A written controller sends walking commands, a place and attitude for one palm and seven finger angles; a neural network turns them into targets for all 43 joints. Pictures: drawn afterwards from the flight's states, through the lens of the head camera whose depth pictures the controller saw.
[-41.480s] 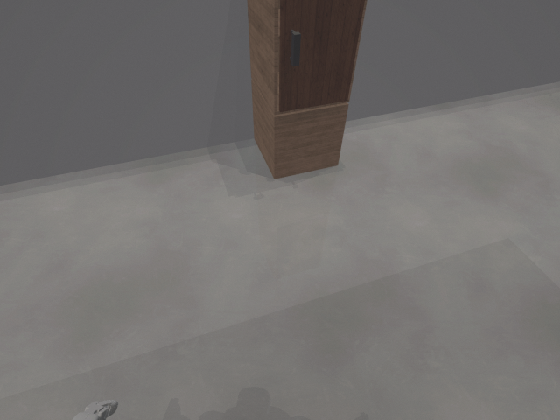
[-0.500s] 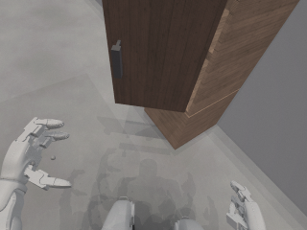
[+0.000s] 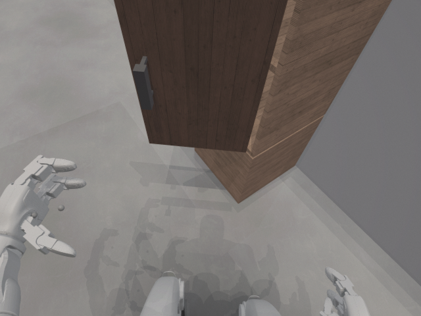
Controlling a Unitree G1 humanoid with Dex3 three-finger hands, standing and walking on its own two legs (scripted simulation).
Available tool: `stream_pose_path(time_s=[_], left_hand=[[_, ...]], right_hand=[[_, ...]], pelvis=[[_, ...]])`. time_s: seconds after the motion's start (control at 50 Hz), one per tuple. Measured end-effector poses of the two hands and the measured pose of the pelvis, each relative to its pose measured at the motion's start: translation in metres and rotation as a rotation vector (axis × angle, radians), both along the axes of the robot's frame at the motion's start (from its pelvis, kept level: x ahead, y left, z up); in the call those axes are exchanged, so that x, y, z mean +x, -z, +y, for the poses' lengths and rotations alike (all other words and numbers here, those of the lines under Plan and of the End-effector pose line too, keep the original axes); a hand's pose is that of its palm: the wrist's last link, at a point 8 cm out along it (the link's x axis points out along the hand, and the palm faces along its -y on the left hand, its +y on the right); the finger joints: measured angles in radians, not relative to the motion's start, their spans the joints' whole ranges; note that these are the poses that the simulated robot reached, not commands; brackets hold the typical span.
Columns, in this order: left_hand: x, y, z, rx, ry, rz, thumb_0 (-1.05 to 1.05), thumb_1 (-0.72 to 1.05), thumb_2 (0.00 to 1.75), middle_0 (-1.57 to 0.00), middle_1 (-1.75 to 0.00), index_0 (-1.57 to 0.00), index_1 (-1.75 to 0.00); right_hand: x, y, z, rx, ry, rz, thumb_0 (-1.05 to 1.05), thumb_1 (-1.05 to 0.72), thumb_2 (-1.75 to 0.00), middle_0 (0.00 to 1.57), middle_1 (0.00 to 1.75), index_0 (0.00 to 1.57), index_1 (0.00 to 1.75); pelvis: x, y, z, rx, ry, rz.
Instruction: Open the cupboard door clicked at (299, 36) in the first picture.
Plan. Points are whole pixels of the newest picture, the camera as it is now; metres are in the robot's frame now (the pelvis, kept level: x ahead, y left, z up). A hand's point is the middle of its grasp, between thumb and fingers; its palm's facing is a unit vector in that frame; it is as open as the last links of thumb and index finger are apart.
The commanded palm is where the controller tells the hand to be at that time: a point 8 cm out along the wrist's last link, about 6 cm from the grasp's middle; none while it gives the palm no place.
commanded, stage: raise the hand with hooked fingers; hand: left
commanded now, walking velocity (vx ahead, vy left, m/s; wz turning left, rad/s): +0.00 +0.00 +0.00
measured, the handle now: (146, 83) +0.63 +0.20 +0.04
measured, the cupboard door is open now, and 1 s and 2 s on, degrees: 50 50 50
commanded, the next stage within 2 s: move the hooked fingers beside the handle in 0.36 s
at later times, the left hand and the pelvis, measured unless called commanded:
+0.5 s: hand (68, 205) +0.29 +0.26 +0.05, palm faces -0.03 -1.00 -0.03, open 14.0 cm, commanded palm +0.28 +0.31 +0.06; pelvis +0.00 -0.01 -0.01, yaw +0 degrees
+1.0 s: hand (89, 154) +0.39 +0.26 +0.05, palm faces -0.01 -1.00 -0.02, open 14.0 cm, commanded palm +0.38 +0.31 +0.05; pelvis +0.00 +0.01 -0.01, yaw -2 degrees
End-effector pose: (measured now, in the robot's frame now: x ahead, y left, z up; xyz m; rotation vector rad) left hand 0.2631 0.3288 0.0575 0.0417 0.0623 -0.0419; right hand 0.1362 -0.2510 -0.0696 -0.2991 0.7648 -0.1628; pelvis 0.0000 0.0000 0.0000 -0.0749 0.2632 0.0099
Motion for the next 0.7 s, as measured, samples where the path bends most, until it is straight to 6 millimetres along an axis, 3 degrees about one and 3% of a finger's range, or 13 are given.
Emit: stream_pose_path(time_s=[0.2,0.54,0.7], left_hand=[[0.004,0.006,-0.016,-0.002,-0.009,-0.041,-0.01,-0.50,0.30,-0.30,-1.20,-0.30,-1.20],[0.007,0.005,-0.008,-0.015,-0.018,-0.042,-0.01,-0.50,0.30,-0.30,-1.20,-0.30,-1.20],[0.043,0.014,-0.003,-0.040,-0.012,-0.064,-0.01,-0.50,0.30,-0.30,-1.20,-0.30,-1.21]], right_hand=[[0.003,0.007,-0.011,0.000,0.009,0.005,0.01,-0.91,-0.90,0.20,0.30,0.20,0.30],[0.017,0.006,0.000,0.012,-0.013,-0.017,0.01,-0.91,-0.90,0.20,0.30,0.20,0.30],[0.007,0.014,0.001,-0.031,-0.008,0.030,0.01,-0.90,-0.90,0.20,0.30,0.20,0.30]], pelvis=[[0.003,0.006,-0.008,0.011,0.010,0.009],[0.004,0.006,-0.004,0.007,0.007,0.012],[-0.002,0.013,0.001,-0.008,-0.001,0.025]])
